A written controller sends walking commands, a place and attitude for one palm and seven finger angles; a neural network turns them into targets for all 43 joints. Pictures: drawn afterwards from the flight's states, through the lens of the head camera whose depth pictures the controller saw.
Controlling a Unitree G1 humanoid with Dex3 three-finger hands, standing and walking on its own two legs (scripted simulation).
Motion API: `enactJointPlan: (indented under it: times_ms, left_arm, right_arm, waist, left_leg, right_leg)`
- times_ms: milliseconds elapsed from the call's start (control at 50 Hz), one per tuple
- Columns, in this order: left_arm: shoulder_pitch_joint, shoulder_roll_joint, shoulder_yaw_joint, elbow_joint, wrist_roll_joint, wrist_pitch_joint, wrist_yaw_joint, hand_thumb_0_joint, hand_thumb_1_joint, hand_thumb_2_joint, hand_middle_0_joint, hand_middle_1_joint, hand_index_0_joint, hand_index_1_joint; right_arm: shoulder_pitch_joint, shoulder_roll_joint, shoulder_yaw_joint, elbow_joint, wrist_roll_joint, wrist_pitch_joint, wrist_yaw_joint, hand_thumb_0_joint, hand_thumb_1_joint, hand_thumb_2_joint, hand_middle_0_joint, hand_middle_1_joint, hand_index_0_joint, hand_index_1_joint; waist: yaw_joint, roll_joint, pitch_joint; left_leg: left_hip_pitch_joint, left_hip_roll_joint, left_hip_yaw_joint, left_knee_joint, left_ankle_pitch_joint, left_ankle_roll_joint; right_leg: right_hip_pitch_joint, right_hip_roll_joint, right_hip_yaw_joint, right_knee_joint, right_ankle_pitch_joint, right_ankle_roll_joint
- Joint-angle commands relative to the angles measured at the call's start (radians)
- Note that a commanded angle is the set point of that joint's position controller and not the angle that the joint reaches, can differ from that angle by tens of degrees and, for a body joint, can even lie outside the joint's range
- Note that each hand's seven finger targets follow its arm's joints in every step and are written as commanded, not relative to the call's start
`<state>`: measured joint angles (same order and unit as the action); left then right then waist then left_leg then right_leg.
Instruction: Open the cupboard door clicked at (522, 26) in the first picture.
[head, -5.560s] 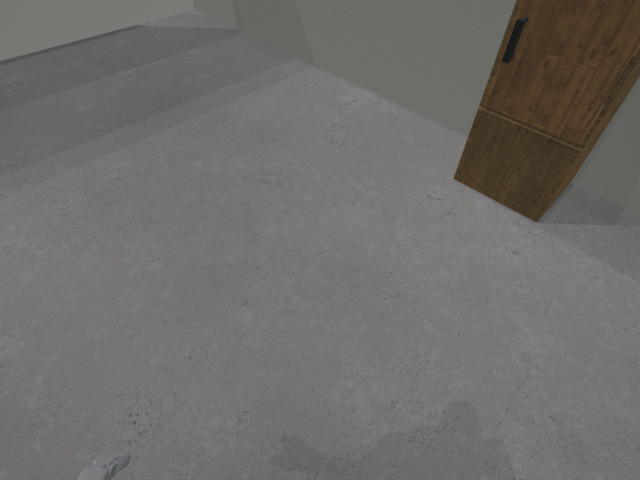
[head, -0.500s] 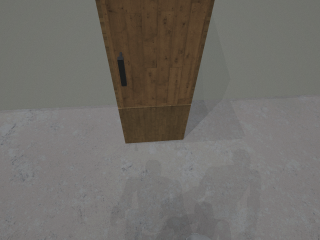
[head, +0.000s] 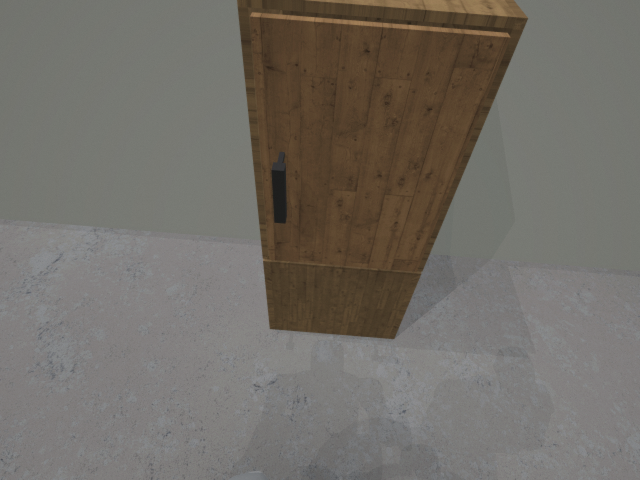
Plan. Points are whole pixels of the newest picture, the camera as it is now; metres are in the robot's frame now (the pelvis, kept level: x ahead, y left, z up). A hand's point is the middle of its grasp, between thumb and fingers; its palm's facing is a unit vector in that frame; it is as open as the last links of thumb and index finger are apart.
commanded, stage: take the last steps up to it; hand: left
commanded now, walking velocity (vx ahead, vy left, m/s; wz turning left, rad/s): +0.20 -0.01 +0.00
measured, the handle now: (281, 187) +0.66 +0.14 -0.06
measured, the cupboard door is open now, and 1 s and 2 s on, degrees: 0 0 0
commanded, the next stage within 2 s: come to a stop and stand still in 0.18 s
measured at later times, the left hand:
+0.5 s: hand (222, 447) +0.19 +0.16 -0.16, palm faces -0.01 -0.97 -0.25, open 7.3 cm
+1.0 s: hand out of the picture +0.11 +0.23 -0.17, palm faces +0.09 -0.98 -0.19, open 7.4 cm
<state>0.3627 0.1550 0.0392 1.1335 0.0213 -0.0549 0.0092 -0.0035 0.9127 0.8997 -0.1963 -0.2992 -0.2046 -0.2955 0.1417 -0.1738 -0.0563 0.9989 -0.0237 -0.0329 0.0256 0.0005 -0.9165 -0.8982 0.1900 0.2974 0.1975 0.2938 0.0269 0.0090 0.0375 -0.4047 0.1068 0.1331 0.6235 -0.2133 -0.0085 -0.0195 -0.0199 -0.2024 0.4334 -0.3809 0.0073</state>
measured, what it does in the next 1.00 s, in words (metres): steps on the spot: left foot, then right foot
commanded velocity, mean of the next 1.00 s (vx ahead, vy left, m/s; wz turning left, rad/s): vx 0.00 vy -0.01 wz -0.01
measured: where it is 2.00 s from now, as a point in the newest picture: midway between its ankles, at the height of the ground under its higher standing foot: outside the picture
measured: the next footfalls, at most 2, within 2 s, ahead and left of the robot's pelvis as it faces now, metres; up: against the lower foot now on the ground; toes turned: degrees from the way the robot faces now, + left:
left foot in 0.02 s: +0.13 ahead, +0.11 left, +0.00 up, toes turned +10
right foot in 0.42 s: +0.21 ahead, -0.14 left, +0.00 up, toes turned -7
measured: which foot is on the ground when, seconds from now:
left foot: up 0.00-0.00, down 0.02-0.44, up 0.46-0.82, down 0.84-1.00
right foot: down 0.00-0.02, up 0.04-0.40, down 0.42-0.84, up 0.86-1.00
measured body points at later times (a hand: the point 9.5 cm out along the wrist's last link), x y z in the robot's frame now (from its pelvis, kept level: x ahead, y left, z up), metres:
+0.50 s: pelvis +0.12 -0.02 +0.00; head +0.15 -0.05 +0.45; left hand +0.19 +0.21 -0.14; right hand +0.09 -0.23 -0.17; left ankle +0.09 +0.10 -0.72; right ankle +0.17 -0.13 -0.73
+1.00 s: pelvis +0.09 +0.03 +0.01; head +0.09 +0.06 +0.46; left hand +0.11 +0.28 -0.15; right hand +0.13 -0.20 -0.13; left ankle +0.07 +0.14 -0.73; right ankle +0.10 -0.11 -0.68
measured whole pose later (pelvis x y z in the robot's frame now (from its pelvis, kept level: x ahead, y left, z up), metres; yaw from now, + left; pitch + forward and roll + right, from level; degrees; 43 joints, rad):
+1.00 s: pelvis +0.09 +0.03 +0.01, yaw +1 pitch +0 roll -1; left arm 0.25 0.22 0.07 1.06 0.02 0.05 0.01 0.01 0.91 0.90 -0.19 -0.30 -0.20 -0.30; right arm 0.25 -0.14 -0.02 1.04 -0.03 0.01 -0.03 0.00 -0.92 -0.90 0.19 0.30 0.20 0.29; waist 0.01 -0.05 0.00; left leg -0.15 0.02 0.03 0.42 -0.26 0.01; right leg -0.41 -0.03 0.01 0.86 -0.33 0.04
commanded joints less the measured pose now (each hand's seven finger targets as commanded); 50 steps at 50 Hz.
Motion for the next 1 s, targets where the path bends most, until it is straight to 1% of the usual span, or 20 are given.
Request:
enactJointPlan:
  times_ms: [0, 20, 60, 120, 300, 340, 380, 400, 420, 440, 480, 520, 640, 720, 780, 800, 820, 840, 920, 980]
  left_arm:
    - [0.034, 0.066, 0.015, -0.065, -0.015, -0.01, -0.002, 0.0, 0.9, 0.9, -0.2, -0.3, -0.2, -0.3]
    - [-0.024, 0.078, 0.009, -0.103, -0.011, -0.01, -0.005, 0.0, 0.9, 0.9, -0.2, -0.3, -0.2, -0.3]
    - [-0.078, 0.077, 0.018, -0.091, -0.005, 0.001, -0.006, 0.0, 0.9, 0.9, -0.2, -0.3, -0.2, -0.3]
    - [-0.015, 0.04, 0.018, -0.059, 0.003, 0.018, -0.016, 0.0, 0.9, 0.9, -0.2, -0.3, -0.2, -0.3]
    - [-0.09, 0.002, 0.007, -0.095, 0.001, 0.051, 0.0, 0.0, 0.9, 0.9, -0.2, -0.3, -0.2, -0.3]
    - [-0.051, 0.006, 0.003, -0.08, -0.003, 0.046, 0.009, 0.0, 0.9, 0.9, -0.2, -0.3, -0.2, -0.3]
    - [0.007, 0.063, 0.006, -0.055, 0.001, 0.034, 0.019, 0.0, 0.9, 0.9, -0.2, -0.3, -0.2, -0.3]
    - [0.001, 0.123, 0.009, -0.056, 0.003, 0.025, 0.028, 0.0, 0.9, 0.9, -0.2, -0.3, -0.2, -0.3]
    - [-0.039, 0.175, 0.014, -0.071, 0.002, 0.023, 0.031, 0.0, 0.9, 0.9, -0.2, -0.3, -0.2, -0.3]
    - [-0.046, 0.189, 0.018, -0.082, 0.001, 0.03, 0.03, 0.0, 0.9, 0.9, -0.2, -0.3, -0.2, -0.3]
    - [-0.054, 0.186, 0.028, -0.083, -0.003, 0.033, 0.04, 0.0, 0.9, 0.9, -0.2, -0.3, -0.2, -0.3]
    - [-0.079, 0.176, 0.036, -0.096, 0.001, 0.044, 0.051, 0.0, 0.9, 0.9, -0.2, -0.3, -0.2, -0.3]
    - [-0.162, 0.195, 0.058, -0.162, 0.011, 0.058, 0.055, 0.0, 0.9, 0.9, -0.2, -0.3, -0.2, -0.3]
    - [-0.179, 0.202, 0.061, -0.177, 0.022, 0.065, 0.042, 0.0, 0.9, 0.9, -0.2, -0.3, -0.2, -0.3]
    - [-0.218, 0.178, 0.049, -0.178, 0.008, 0.076, 0.034, 0.0, 0.9, 0.9, -0.2, -0.3, -0.2, -0.3]
    - [-0.197, 0.124, 0.034, -0.179, -0.006, 0.081, 0.029, 0.0, 0.9, 0.9, -0.2, -0.3, -0.2, -0.3]
    - [-0.173, 0.056, 0.02, -0.188, -0.011, 0.086, 0.022, 0.0, 0.9, 0.9, -0.2, -0.3, -0.2, -0.3]
    - [-0.195, 0.068, 0.024, -0.189, -0.007, 0.089, 0.022, 0.0, 0.9, 0.9, -0.2, -0.3, -0.2, -0.3]
    - [-0.12, 0.1, 0.037, -0.119, 0.006, 0.088, -0.006, 0.0, 0.9, 0.9, -0.2, -0.3, -0.2, -0.3]
    - [-0.111, 0.104, 0.033, -0.111, 0.004, 0.083, -0.011, 0.0, 0.9, 0.9, -0.2, -0.3, -0.2, -0.3]
  right_arm:
    - [0.345, -0.211, -0.045, 0.053, -0.021, -0.027, -0.027, 0.0, -0.9, -0.9, 0.2, 0.3, 0.2, 0.3]
    - [0.391, -0.252, -0.046, 0.061, -0.007, -0.014, -0.036, 0.0, -0.9, -0.9, 0.2, 0.3, 0.2, 0.3]
    - [0.268, -0.17, -0.025, 0.043, -0.001, -0.018, -0.048, 0.0, -0.9, -0.9, 0.2, 0.3, 0.2, 0.3]
    - [0.151, -0.098, 0.0, 0.02, 0.004, -0.034, -0.051, 0.0, -0.9, -0.9, 0.2, 0.3, 0.2, 0.3]
    - [0.177, -0.083, 0.003, 0.056, -0.002, -0.017, -0.057, 0.0, -0.9, -0.9, 0.2, 0.3, 0.2, 0.3]
    - [0.155, -0.087, 0.004, 0.065, 0.0, -0.009, -0.061, 0.0, -0.9, -0.9, 0.2, 0.3, 0.2, 0.3]
    - [0.174, -0.06, 0.006, 0.083, 0.012, 0.0, -0.059, 0.0, -0.9, -0.9, 0.2, 0.3, 0.2, 0.3]
    - [0.201, -0.024, 0.011, 0.082, 0.022, 0.006, -0.054, 0.0, -0.9, -0.9, 0.2, 0.3, 0.2, 0.3]
    - [0.24, -0.003, 0.013, 0.084, 0.027, 0.019, -0.049, 0.0, -0.9, -0.9, 0.2, 0.3, 0.2, 0.3]
    - [0.257, 0.001, 0.006, 0.09, 0.024, 0.033, -0.051, 0.0, -0.9, -0.9, 0.2, 0.3, 0.2, 0.3]
    - [0.217, -0.027, -0.002, 0.084, 0.02, 0.061, -0.058, 0.0, -0.9, -0.9, 0.2, 0.3, 0.2, 0.3]
    - [0.192, -0.034, -0.01, 0.071, 0.019, 0.07, -0.06, 0.0, -0.9, -0.9, 0.2, 0.3, 0.2, 0.3]
    - [0.14, -0.04, -0.022, 0.018, 0.013, 0.093, -0.04, 0.0, -0.9, -0.9, 0.2, 0.3, 0.2, 0.3]
    - [0.137, -0.035, -0.017, -0.005, 0.015, 0.073, -0.033, 0.0, -0.9, -0.9, 0.2, 0.3, 0.2, 0.3]
    - [0.248, -0.033, -0.003, 0.036, 0.014, 0.047, -0.035, 0.0, -0.9, -0.9, 0.2, 0.3, 0.2, 0.3]
    - [0.251, -0.088, -0.007, 0.037, 0.008, 0.035, -0.039, 0.0, -0.9, -0.9, 0.2, 0.3, 0.2, 0.3]
    - [0.213, -0.158, -0.02, 0.01, -0.002, 0.028, -0.043, 0.0, -0.9, -0.9, 0.2, 0.3, 0.2, 0.3]
    - [0.124, -0.185, -0.016, -0.028, -0.01, 0.035, -0.047, 0.0, -0.9, -0.9, 0.2, 0.3, 0.2, 0.3]
    - [0.057, -0.134, 0.004, -0.028, -0.006, 0.018, -0.067, 0.0, -0.9, -0.9, 0.2, 0.3, 0.2, 0.3]
    - [0.133, -0.143, -0.004, -0.003, -0.003, 0.016, -0.077, 0.0, -0.9, -0.9, 0.2, 0.3, 0.2, 0.3]
  waist:
    - [-0.134, 0.295, -0.121]
    - [-0.145, 0.318, -0.116]
    - [-0.109, 0.149, -0.017]
    - [-0.032, 0.04, -0.011]
    - [-0.033, 0.107, 0.026]
    - [-0.005, 0.097, -0.005]
    - [0.016, 0.009, -0.042]
    - [-0.003, -0.115, -0.067]
    - [-0.034, -0.182, -0.049]
    - [-0.033, -0.141, -0.058]
    - [-0.002, -0.253, -0.085]
    - [0.006, -0.2, -0.074]
    - [-0.003, -0.164, -0.101]
    - [-0.004, -0.232, -0.097]
    - [-0.063, -0.178, -0.108]
    - [-0.063, 0.015, -0.089]
    - [-0.058, 0.276, -0.027]
    - [-0.047, 0.269, 0.056]
    - [-0.007, 0.149, 0.081]
    - [-0.036, 0.117, 0.047]
  left_leg:
    - [0.541, 0.242, -0.348, -0.223, 0.168, 0.127]
    - [0.516, 0.349, -0.501, -0.335, 0.149, 0.207]
    - [0.356, 0.307, -0.402, -0.381, 0.112, 0.196]
    - [0.232, 0.22, -0.211, -0.41, 0.149, 0.143]
    - [0.212, 0.178, -0.111, -0.373, 0.309, 0.171]
    - [0.212, 0.159, -0.081, -0.282, 0.391, 0.136]
    - [0.188, 0.077, -0.038, -0.177, 0.226, 0.051]
    - [0.117, 0.021, -0.024, -0.131, -0.007, 0.009]
    - [0.095, -0.027, -0.011, -0.098, -0.188, -0.015]
    - [0.128, -0.042, -0.015, -0.025, -0.257, -0.019]
    - [0.079, -0.05, -0.055, 0.194, -0.367, -0.028]
    - [0.006, -0.058, -0.108, 0.344, -0.363, -0.028]
    - [-0.003, -0.069, -0.133, 0.391, -0.266, -0.051]
    - [0.091, -0.077, -0.091, 0.163, -0.238, -0.039]
    - [0.323, -0.088, -0.06, -0.188, -0.035, -0.026]
    - [0.34, -0.004, -0.185, -0.307, -0.109, -0.013]
    - [0.195, 0.185, -0.433, -0.464, -0.285, 0.031]
    - [0.021, 0.251, -0.515, -0.537, -0.394, 0.095]
    - [0.12, 0.155, -0.345, -0.491, -0.197, 0.094]
    - [0.279, 0.162, -0.283, -0.43, 0.073, 0.119]
  right_leg:
    - [-0.437, -0.037, 0.015, 0.463, 0.085, -0.021]
    - [-0.521, 0.003, 0.084, 0.686, -0.219, -0.026]
    - [-0.571, -0.079, 0.169, 0.8, -0.107, -0.034]
    - [-0.472, -0.107, 0.178, 0.725, 0.041, -0.01]
    - [-0.372, -0.085, 0.139, 0.31, 0.077, 0.018]
    - [-0.253, -0.061, 0.127, 0.152, 0.162, 0.02]
    - [-0.121, -0.089, 0.16, -0.045, 0.412, 0.024]
    - [-0.068, -0.208, 0.315, -0.041, 0.64, -0.019]
    - [-0.088, -0.319, 0.357, -0.035, 0.833, -0.086]
    - [-0.114, -0.36, 0.339, -0.033, 0.909, -0.132]
    - [-0.1, -0.365, 0.378, -0.044, 1.028, -0.187]
    - [-0.076, -0.378, 0.358, -0.025, 1.069, -0.217]
    - [-0.139, -0.332, 0.29, -0.07, 0.722, -0.19]
    - [-0.199, -0.29, 0.306, -0.11, 0.359, -0.164]
    - [-0.333, -0.196, 0.256, -0.045, 0.039, -0.071]
    - [-0.412, -0.122, 0.214, 0.077, -0.049, -0.026]
    - [-0.451, -0.028, 0.144, 0.229, -0.107, 0.026]
    - [-0.414, -0.027, 0.208, 0.304, -0.088, 0.018]
    - [-0.454, -0.023, 0.246, 0.483, 0.059, 0.024]
    - [-0.502, -0.02, 0.227, 0.483, 0.049, 0.041]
